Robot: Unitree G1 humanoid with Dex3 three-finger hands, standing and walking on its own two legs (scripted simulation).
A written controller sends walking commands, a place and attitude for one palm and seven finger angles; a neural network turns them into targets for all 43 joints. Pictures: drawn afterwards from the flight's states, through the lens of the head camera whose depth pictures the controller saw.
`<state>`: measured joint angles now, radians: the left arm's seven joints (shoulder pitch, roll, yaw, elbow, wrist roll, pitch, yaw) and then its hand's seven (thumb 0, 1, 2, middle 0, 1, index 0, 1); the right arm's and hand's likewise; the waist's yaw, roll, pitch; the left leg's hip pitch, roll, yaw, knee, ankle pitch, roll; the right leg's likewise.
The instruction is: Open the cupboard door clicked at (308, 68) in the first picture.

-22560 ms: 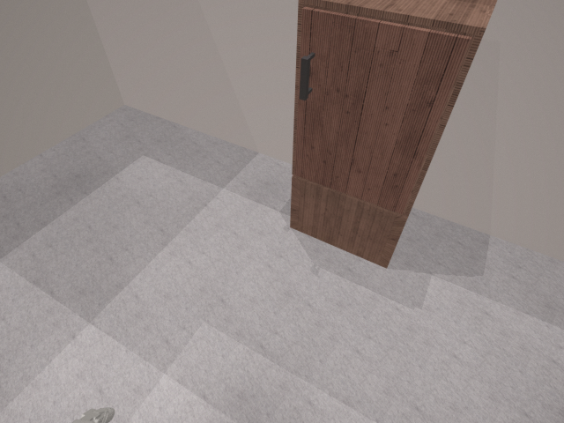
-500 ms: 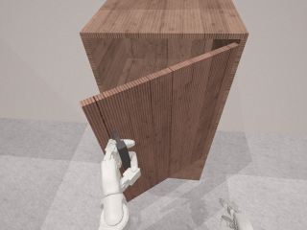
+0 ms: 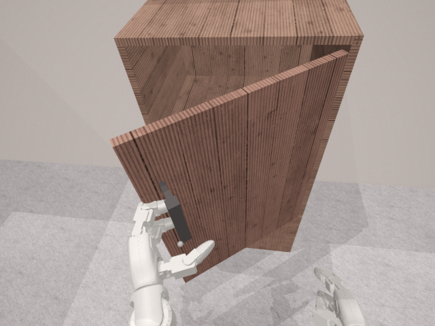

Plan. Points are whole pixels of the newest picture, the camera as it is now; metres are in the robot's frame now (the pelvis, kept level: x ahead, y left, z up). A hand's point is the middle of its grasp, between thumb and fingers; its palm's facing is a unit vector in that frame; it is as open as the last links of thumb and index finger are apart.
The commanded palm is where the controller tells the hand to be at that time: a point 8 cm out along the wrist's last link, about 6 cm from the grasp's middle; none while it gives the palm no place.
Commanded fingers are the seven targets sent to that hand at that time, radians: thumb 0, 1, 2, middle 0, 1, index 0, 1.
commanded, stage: open thumb and fingers to let go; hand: left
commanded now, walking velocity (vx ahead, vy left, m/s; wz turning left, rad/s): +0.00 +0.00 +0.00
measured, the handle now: (174, 212) +0.31 +0.09 +0.06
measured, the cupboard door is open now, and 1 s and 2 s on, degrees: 37 39 39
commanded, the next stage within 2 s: slide the hand sideways off the handle in 0.40 s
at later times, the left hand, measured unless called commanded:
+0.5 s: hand (184, 237) +0.26 +0.07 +0.06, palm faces +0.18 -0.98 -0.03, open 15.6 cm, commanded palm +0.21 +0.10 +0.06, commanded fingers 0.00 -0.50 0.30 -0.15 -0.30 -0.15 -0.30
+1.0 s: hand (173, 269) +0.21 +0.08 +0.06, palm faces -0.18 -0.98 +0.01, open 16.2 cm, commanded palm +0.19 +0.14 +0.06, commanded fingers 0.00 -0.50 0.30 -0.15 -0.30 -0.15 -0.30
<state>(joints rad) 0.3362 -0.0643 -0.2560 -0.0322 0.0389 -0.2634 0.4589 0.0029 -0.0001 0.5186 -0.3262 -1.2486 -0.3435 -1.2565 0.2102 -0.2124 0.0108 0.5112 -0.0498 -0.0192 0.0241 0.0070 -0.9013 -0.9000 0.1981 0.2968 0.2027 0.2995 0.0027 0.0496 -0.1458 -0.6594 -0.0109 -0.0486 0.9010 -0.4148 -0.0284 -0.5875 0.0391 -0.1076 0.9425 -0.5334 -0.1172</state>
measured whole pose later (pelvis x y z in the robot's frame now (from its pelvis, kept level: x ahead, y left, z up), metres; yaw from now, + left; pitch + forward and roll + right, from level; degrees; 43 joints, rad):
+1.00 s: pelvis -0.01 +0.07 -0.01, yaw -3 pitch +10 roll -1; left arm 0.37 0.03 -0.38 -0.15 0.06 -0.25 0.17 -0.02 -0.50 0.30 -0.18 -0.32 -0.18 -0.32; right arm 0.26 -0.20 0.03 0.39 -0.01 0.01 0.04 0.01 -0.90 -0.90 0.20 0.30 0.20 0.30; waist -0.01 0.04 -0.13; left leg -0.74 -0.02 0.02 1.03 -0.46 0.04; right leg -0.66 0.02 -0.04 1.03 -0.54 -0.04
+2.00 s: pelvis -0.01 +0.06 -0.02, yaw -3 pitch +10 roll -2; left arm 0.66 0.20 -0.06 -0.42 -0.16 -0.27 -0.10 -0.02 -0.50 0.30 -0.15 -0.30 -0.16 -0.30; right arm 0.28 -0.21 0.01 0.37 0.04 -0.02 -0.04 0.01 -0.90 -0.90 0.20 0.30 0.20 0.30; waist 0.01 0.07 -0.17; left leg -0.76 0.00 -0.01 1.07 -0.49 0.02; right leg -0.67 0.04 -0.07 1.04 -0.55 -0.05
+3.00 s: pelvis +0.02 +0.08 +0.05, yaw -4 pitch -2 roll -1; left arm 0.51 0.38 0.31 -0.48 -0.08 -0.01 0.12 0.00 0.60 0.78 -0.20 -0.30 -0.20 -0.30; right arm 0.21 -0.23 0.05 0.56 0.01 -0.07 -0.08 0.01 -0.90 -0.90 0.20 0.30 0.21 0.30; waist 0.07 0.05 -0.03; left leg -0.21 -0.04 0.03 0.52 -0.28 0.06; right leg -0.12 0.01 -0.01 0.46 -0.31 0.00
